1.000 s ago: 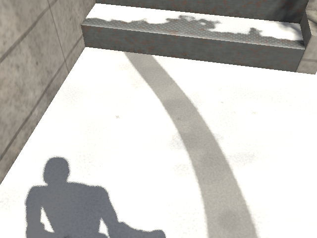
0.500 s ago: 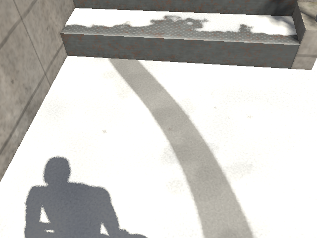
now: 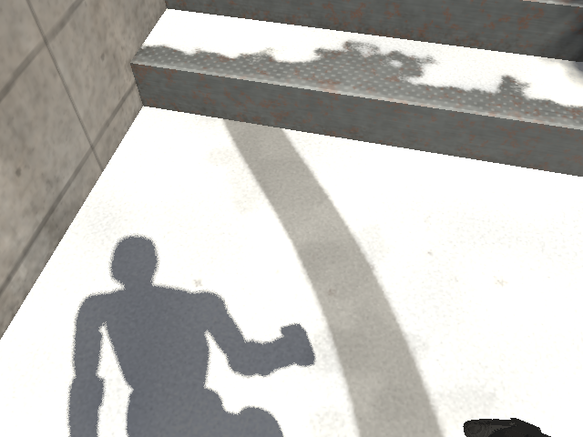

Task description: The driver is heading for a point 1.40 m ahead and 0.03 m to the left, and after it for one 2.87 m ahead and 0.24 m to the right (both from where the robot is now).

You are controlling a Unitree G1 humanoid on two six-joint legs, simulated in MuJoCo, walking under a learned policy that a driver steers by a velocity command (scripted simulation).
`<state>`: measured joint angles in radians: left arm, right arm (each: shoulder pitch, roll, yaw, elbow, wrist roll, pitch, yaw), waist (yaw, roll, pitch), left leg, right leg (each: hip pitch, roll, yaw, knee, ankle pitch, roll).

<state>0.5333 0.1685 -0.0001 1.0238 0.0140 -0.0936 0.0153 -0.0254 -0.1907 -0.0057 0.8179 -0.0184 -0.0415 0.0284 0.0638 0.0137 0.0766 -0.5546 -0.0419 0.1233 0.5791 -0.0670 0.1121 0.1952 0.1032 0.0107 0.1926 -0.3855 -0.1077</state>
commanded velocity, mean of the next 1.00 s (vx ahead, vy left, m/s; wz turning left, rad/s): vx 0.50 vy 0.00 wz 0.00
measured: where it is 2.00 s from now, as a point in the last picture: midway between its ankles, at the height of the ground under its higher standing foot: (333, 203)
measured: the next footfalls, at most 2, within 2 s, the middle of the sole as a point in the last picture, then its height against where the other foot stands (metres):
left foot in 0.04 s outside the picture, level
right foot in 0.58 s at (381, 411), level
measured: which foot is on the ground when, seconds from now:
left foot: up 0.00-0.02, down 0.04-0.60, up 0.62-1.00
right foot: down 0.00-0.04, up 0.06-0.56, down 0.58-1.00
